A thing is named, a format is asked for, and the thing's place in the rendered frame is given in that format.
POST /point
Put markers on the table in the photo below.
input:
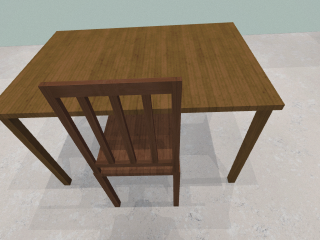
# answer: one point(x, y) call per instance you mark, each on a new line
point(219, 74)

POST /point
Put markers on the chair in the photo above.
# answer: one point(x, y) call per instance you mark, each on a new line
point(132, 145)

